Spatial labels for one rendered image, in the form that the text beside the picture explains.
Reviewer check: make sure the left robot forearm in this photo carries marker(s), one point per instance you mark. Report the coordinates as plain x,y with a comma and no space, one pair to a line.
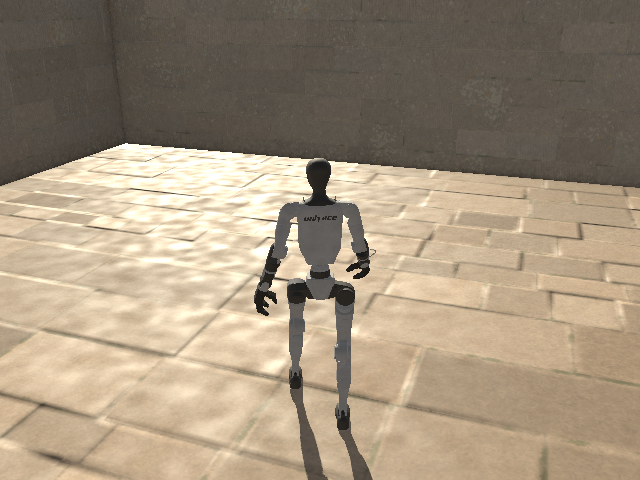
269,271

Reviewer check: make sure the left robot thigh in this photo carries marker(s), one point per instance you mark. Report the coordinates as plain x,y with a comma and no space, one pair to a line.
296,294

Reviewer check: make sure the humanoid robot head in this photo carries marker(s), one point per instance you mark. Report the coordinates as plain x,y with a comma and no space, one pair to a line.
318,172

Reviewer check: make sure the right robot forearm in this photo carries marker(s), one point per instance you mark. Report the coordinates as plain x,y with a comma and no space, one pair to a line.
363,257

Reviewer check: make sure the robot right hand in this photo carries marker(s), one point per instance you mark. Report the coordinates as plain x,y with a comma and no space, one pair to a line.
362,274

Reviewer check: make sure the left robot upper arm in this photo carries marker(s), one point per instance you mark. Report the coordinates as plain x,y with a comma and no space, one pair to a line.
287,212

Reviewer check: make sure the robot left hand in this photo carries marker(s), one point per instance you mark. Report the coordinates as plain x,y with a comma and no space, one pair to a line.
260,302

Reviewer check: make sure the right robot upper arm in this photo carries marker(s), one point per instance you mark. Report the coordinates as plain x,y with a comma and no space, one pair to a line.
351,211

